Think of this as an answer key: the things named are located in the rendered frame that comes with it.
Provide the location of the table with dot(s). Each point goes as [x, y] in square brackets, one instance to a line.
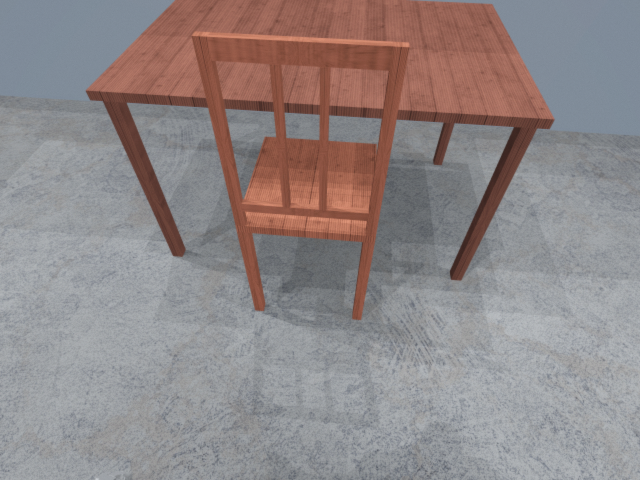
[462, 68]

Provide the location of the chair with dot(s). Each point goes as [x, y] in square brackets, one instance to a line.
[300, 187]

